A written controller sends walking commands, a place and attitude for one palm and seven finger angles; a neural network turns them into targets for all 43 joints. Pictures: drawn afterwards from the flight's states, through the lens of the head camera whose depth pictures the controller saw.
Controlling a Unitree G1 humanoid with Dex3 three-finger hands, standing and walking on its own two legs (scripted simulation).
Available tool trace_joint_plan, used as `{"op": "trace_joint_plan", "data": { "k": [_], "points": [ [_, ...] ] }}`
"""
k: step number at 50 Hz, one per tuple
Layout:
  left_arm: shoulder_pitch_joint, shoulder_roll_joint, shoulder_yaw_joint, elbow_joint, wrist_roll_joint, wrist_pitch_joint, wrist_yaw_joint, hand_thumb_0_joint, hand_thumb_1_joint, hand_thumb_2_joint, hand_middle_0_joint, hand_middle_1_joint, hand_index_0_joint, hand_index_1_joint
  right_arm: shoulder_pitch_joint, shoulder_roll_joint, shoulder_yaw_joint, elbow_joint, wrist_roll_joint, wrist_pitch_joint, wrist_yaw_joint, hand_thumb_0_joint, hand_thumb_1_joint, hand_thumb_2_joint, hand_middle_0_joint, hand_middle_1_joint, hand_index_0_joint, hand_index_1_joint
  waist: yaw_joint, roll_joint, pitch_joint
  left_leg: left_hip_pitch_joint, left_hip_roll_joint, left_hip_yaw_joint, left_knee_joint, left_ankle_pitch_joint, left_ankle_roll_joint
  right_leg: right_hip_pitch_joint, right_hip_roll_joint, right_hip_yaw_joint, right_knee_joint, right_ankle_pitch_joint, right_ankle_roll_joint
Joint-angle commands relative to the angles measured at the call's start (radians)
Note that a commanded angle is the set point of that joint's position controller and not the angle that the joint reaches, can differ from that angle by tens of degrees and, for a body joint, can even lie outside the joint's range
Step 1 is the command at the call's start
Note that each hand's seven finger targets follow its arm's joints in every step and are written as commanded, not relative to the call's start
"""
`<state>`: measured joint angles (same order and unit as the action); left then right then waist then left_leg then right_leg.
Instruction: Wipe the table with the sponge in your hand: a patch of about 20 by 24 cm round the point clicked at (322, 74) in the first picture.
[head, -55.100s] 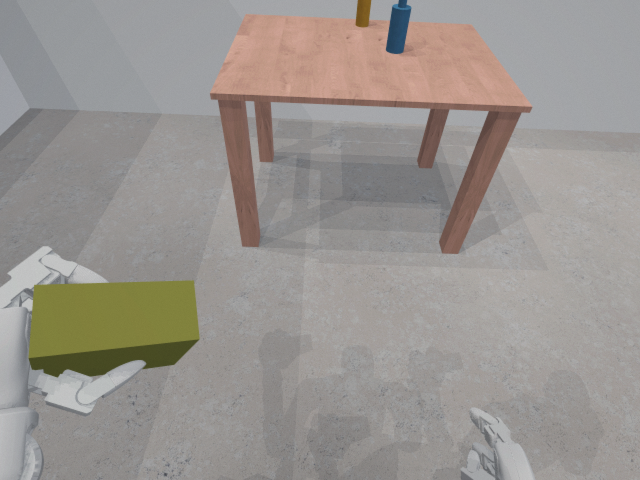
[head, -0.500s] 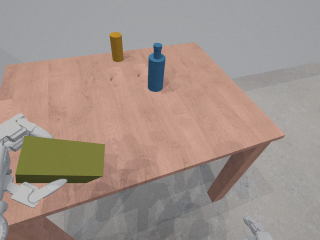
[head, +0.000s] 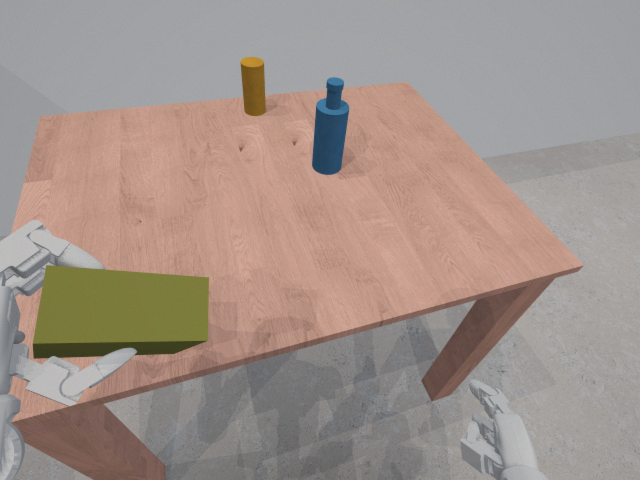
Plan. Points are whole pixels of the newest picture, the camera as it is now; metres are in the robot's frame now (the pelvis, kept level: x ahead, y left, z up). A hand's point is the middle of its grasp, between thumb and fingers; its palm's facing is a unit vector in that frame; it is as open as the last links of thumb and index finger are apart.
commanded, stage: step back with the hand held close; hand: left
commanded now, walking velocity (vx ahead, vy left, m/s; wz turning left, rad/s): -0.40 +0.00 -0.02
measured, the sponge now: (146, 318) +0.23 +0.20 +0.14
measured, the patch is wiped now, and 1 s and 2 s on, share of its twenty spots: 1.00 1.00 1.00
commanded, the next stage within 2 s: stop stepping back and stand still in 0.64 s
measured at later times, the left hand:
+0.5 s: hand (26, 393) +0.14 +0.24 +0.17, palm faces +0.35 -0.85 -0.41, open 10.1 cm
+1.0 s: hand out of the picture -0.02 +0.23 +0.16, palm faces +0.40 -0.84 -0.37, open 10.2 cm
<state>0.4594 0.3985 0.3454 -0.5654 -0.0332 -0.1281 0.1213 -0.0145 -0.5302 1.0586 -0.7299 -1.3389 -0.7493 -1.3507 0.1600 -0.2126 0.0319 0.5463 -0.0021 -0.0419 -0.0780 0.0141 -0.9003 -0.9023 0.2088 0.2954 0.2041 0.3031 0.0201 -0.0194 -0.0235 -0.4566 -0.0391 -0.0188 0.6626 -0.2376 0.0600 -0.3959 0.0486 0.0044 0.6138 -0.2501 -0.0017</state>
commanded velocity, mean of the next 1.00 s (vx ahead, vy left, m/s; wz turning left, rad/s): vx -0.19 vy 0.01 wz -0.02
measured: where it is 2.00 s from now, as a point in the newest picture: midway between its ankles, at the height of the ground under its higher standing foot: outside the picture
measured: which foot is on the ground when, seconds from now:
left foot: down 0.00-0.16, up 0.18-0.28, down 0.30-0.64, up 0.66-0.86, down 0.88-1.00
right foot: down 0.00-0.34, up 0.36-0.60, down 0.62-0.88, up 0.90-1.00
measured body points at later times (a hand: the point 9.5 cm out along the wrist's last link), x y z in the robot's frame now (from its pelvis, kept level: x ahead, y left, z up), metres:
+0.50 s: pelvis -0.08 +0.00 +0.01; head -0.05 +0.04 +0.46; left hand +0.12 +0.29 +0.20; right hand +0.09 -0.23 -0.06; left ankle -0.02 +0.11 -0.72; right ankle -0.06 -0.13 -0.69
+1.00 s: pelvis -0.23 -0.02 +0.00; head -0.25 +0.01 +0.45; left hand -0.05 +0.28 +0.18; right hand -0.08 -0.27 -0.06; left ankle -0.25 +0.12 -0.72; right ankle -0.17 -0.13 -0.68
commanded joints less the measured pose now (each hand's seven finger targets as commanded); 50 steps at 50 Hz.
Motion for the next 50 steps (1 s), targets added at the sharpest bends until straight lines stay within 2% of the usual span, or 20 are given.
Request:
{"op": "trace_joint_plan", "data": {
  "k": [1,5,7,9,14,18,21,30,31,32,33,36,40,42,44,45,46,47,48,50],
  "points": [
    [-0.120,0.140,0.112,-0.234,0.009,-0.064,0.017,0.000,0.100,1.300,-1.200,-1.600,-1.200,-1.600,-0.067,-0.155,-0.064,-0.138,-0.013,-0.054,-0.010,0.000,-0.900,-0.900,0.200,0.300,0.200,0.300,-0.011,0.224,-0.095,-0.135,0.259,-0.318,-0.362,-0.256,0.076,0.216,0.005,0.057,0.104,-0.023,0.004],
    [-0.090,0.159,0.120,-0.249,0.001,-0.074,0.010,0.000,0.100,1.300,-1.200,-1.600,-1.200,-1.600,-0.054,-0.153,-0.069,-0.131,-0.005,-0.050,0.000,0.000,-0.900,-0.900,0.200,0.300,0.200,0.300,-0.015,0.044,-0.147,-0.046,0.175,-0.225,-0.160,-0.126,0.025,0.213,-0.074,0.139,-0.089,0.232,-0.041],
    [-0.072,0.146,0.086,-0.260,-0.022,-0.079,0.018,0.000,0.100,1.300,-1.200,-1.600,-1.200,-1.600,-0.048,-0.132,-0.075,-0.133,0.008,-0.032,0.004,0.000,-0.900,-0.900,0.200,0.300,0.200,0.300,-0.032,-0.069,-0.168,0.050,0.074,-0.103,0.062,-0.095,-0.046,0.070,-0.254,0.310,-0.187,0.374,-0.130],
    [-0.059,0.174,0.101,-0.286,-0.029,-0.095,0.033,0.000,0.100,1.300,-1.200,-1.600,-1.200,-1.600,-0.040,-0.115,-0.076,-0.122,0.008,-0.021,0.006,0.000,-0.900,-0.900,0.200,0.300,0.200,0.300,-0.039,-0.101,-0.191,0.117,0.040,-0.061,0.244,-0.116,-0.075,-0.009,-0.374,0.348,-0.241,0.483,-0.186],
    [0.015,0.203,0.159,-0.271,-0.025,-0.088,0.046,0.000,0.100,1.300,-1.200,-1.600,-1.200,-1.600,-0.059,-0.107,-0.069,-0.125,0.002,0.004,-0.002,0.000,-0.900,-0.900,0.200,0.300,0.200,0.300,-0.042,0.000,-0.168,0.098,0.104,-0.072,-0.068,0.033,-0.048,0.047,-0.268,0.207,-0.074,0.550,-0.090],
    [0.038,0.207,0.180,-0.354,-0.025,-0.088,0.038,0.000,0.100,1.300,-1.200,-1.600,-1.200,-1.600,-0.036,-0.116,-0.084,-0.129,-0.019,-0.039,0.008,0.000,-0.900,-0.900,0.200,0.300,0.200,0.300,-0.020,0.291,-0.265,0.305,0.345,-0.313,-0.244,0.701,0.066,-0.115,-0.012,0.057,0.280,-0.214,0.015],
    [0.004,0.139,0.122,-0.332,-0.024,-0.070,0.040,0.000,0.100,1.300,-1.200,-1.600,-1.200,-1.600,0.006,-0.120,-0.087,-0.082,-0.004,-0.081,0.029,0.000,-0.900,-0.900,0.200,0.300,0.200,0.300,-0.014,0.191,-0.227,0.399,0.335,-0.206,-0.205,0.770,0.070,-0.174,-0.017,0.076,0.284,-0.218,0.014],
    [-0.017,0.171,0.145,-0.239,-0.006,-0.074,0.017,0.000,0.100,1.300,-1.200,-1.600,-1.200,-1.600,-0.051,-0.149,-0.070,-0.103,-0.006,-0.099,0.022,0.000,-0.900,-0.900,0.200,0.300,0.200,0.300,-0.006,0.174,-0.140,0.037,0.234,-0.162,-0.192,-0.123,0.000,0.231,-0.030,0.014,-0.239,0.159,0.005],
    [-0.037,0.151,0.126,-0.234,-0.010,-0.089,0.013,0.000,0.100,1.300,-1.200,-1.600,-1.200,-1.600,-0.053,-0.126,-0.062,-0.107,-0.001,-0.096,0.022,0.000,-0.900,-0.900,0.200,0.300,0.200,0.300,-0.014,0.066,-0.114,-0.011,0.178,-0.098,-0.063,-0.216,-0.024,0.205,-0.104,0.065,-0.264,0.280,-0.028],
    [-0.043,0.150,0.096,-0.211,-0.018,-0.094,0.011,0.000,0.100,1.300,-1.200,-1.600,-1.200,-1.600,-0.024,-0.110,-0.079,-0.107,0.018,-0.091,0.017,0.000,-0.900,-0.900,0.200,0.300,0.200,0.300,-0.019,-0.175,-0.147,0.016,0.058,0.008,0.195,-0.269,-0.092,0.101,-0.263,0.211,-0.285,0.350,-0.115],
    [-0.035,0.160,0.097,-0.217,-0.030,-0.090,0.016,0.000,0.100,1.300,-1.200,-1.600,-1.200,-1.600,-0.042,-0.116,-0.099,-0.115,0.030,-0.086,0.011,0.000,-0.900,-0.900,0.200,0.300,0.200,0.300,-0.003,-0.294,-0.173,0.062,0.011,-0.006,0.503,-0.264,-0.108,-0.041,-0.410,0.326,-0.349,0.389,-0.203],
    [-0.053,0.162,0.121,-0.235,-0.032,-0.077,0.017,0.000,0.100,1.300,-1.200,-1.600,-1.200,-1.600,-0.088,-0.055,-0.042,-0.127,0.005,-0.059,0.013,0.000,-0.900,-0.900,0.200,0.300,0.200,0.300,-0.042,-0.105,-0.144,-0.012,0.081,-0.067,0.512,-0.280,-0.098,-0.014,-0.364,0.218,-0.223,0.565,-0.177],
    [-0.030,0.186,0.154,-0.197,-0.020,-0.069,0.041,0.000,0.100,1.300,-1.200,-1.600,-1.200,-1.600,-0.035,-0.109,-0.062,-0.128,0.022,-0.051,-0.003,0.000,-0.900,-0.900,0.200,0.300,0.200,0.300,-0.051,-0.056,-0.200,0.163,0.078,-0.018,0.076,-0.221,-0.045,-0.021,-0.322,0.198,-0.156,0.225,-0.109],
    [-0.029,0.171,0.147,-0.244,-0.024,-0.076,0.047,0.000,0.100,1.300,-1.200,-1.600,-1.200,-1.600,-0.008,-0.134,-0.076,-0.145,0.028,-0.062,-0.011,0.000,-0.900,-0.900,0.200,0.300,0.200,0.300,-0.053,0.047,-0.195,0.241,0.099,0.014,-0.229,-0.115,-0.018,-0.008,-0.193,0.124,-0.004,0.113,-0.064],
    [-0.070,0.182,0.149,-0.294,-0.034,-0.075,0.048,0.000,0.100,1.300,-1.200,-1.600,-1.200,-1.600,-0.008,-0.161,-0.096,-0.150,0.036,-0.091,-0.008,0.000,-0.900,-0.900,0.200,0.300,0.200,0.300,-0.047,0.300,-0.143,0.290,0.296,-0.179,-0.364,0.092,0.059,-0.146,-0.015,-0.028,0.307,-0.170,0.009],
    [-0.050,0.191,0.152,-0.252,-0.030,-0.072,0.051,0.000,0.100,1.300,-1.200,-1.600,-1.200,-1.600,0.012,-0.134,-0.091,-0.131,0.034,-0.108,-0.004,0.000,-0.900,-0.900,0.200,0.300,0.200,0.300,-0.071,0.364,-0.124,0.295,0.337,-0.295,-0.375,0.014,0.102,-0.281,-0.011,0.015,0.469,-0.253,0.023],
    [-0.087,0.175,0.130,-0.286,-0.015,-0.065,0.051,0.000,0.100,1.300,-1.200,-1.600,-1.200,-1.600,-0.009,-0.120,-0.083,-0.119,0.023,-0.113,0.008,0.000,-0.900,-0.900,0.200,0.300,0.200,0.300,-0.078,0.350,-0.053,0.173,0.333,-0.352,-0.376,-0.039,0.142,-0.279,-0.064,0.093,0.540,-0.193,0.017],
    [-0.074,0.161,0.124,-0.241,-0.006,-0.059,0.044,0.000,0.100,1.300,-1.200,-1.600,-1.200,-1.600,0.000,-0.123,-0.080,-0.083,0.028,-0.122,0.024,0.000,-0.900,-0.900,0.200,0.300,0.200,0.300,-0.060,0.265,-0.003,0.115,0.323,-0.293,-0.363,-0.023,0.149,-0.268,-0.078,0.097,0.526,-0.139,0.016],
    [-0.047,0.143,0.107,-0.185,-0.009,-0.055,0.036,0.000,0.100,1.300,-1.200,-1.600,-1.200,-1.600,-0.002,-0.125,-0.074,-0.058,0.034,-0.130,0.035,0.000,-0.900,-0.900,0.200,0.300,0.200,0.300,-0.042,0.184,0.015,0.062,0.304,-0.216,-0.347,-0.072,0.118,-0.193,-0.093,0.073,0.429,-0.123,0.011],
    [-0.118,0.137,0.086,-0.199,-0.013,-0.059,0.025,0.000,0.100,1.300,-1.200,-1.600,-1.200,-1.600,-0.016,-0.145,-0.070,-0.069,0.034,-0.137,0.036,0.000,-0.900,-0.900,0.200,0.300,0.200,0.300,-0.037,0.205,0.021,-0.007,0.269,-0.154,-0.340,-0.223,0.078,-0.002,-0.066,-0.009,0.193,-0.128,0.011]
  ]
}}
